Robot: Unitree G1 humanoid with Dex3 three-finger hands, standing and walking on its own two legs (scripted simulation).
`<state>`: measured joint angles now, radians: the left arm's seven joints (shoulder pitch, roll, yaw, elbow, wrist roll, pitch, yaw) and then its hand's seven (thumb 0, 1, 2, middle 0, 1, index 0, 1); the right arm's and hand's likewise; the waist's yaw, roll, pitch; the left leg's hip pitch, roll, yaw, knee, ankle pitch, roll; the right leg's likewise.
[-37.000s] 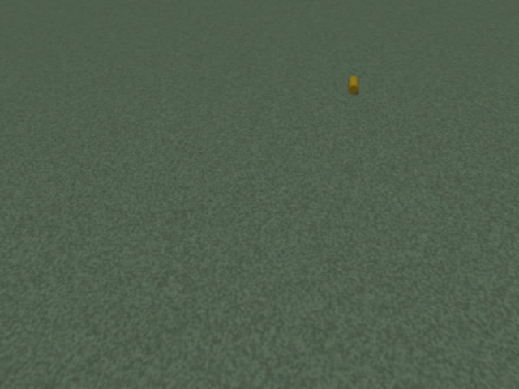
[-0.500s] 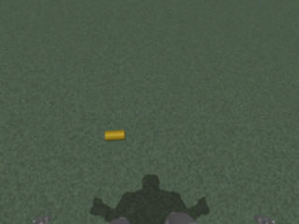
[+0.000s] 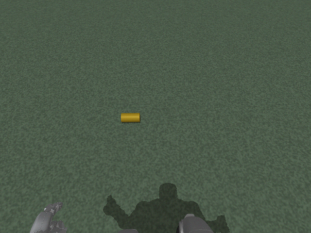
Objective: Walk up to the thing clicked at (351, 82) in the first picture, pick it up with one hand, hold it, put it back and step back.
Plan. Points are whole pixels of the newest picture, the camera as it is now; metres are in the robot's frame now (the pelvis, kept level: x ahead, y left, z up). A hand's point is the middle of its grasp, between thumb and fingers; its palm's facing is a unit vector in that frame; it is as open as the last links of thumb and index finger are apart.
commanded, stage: step back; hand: left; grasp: from above
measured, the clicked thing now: (130, 117) +0.94 +0.21 -0.71
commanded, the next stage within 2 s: stand in 1.38 s
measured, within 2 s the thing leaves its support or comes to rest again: neither
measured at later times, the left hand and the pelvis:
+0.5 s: hand out of the picture -0.08 +0.25 -0.13, palm faces -0.01 -0.92 -0.40, open 7.4 cm; pelvis -0.13 -0.02 +0.01, yaw -2 degrees
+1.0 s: hand out of the picture -0.01 +0.23 -0.12, palm faces +0.01 -0.92 -0.38, open 7.4 cm; pelvis -0.10 -0.03 +0.02, yaw +0 degrees
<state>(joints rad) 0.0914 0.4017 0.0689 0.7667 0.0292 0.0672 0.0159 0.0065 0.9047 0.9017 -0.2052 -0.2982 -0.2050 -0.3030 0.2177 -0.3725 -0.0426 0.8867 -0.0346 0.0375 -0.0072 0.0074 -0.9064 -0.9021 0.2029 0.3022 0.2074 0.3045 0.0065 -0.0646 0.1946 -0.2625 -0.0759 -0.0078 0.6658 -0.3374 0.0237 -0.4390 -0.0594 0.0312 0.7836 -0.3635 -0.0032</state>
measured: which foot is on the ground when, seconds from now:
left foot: down 0.00-0.30, up 0.32-0.54, down 0.56-0.86, up 0.88-1.00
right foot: up 0.00-0.26, down 0.28-0.60, up 0.62-0.82, down 0.84-1.00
